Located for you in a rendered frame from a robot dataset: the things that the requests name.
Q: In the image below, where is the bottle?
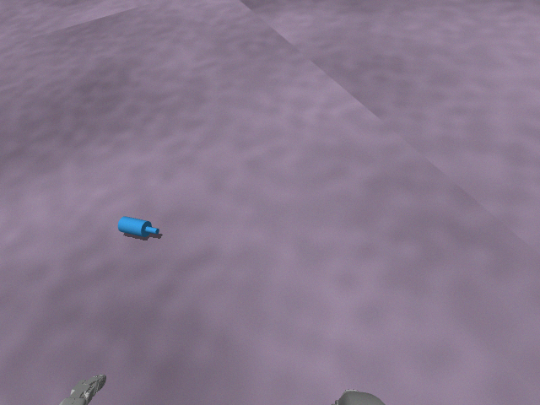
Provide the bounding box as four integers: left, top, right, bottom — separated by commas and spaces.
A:
118, 216, 159, 237

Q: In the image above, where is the left robot hand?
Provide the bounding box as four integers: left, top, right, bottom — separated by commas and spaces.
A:
59, 374, 106, 405

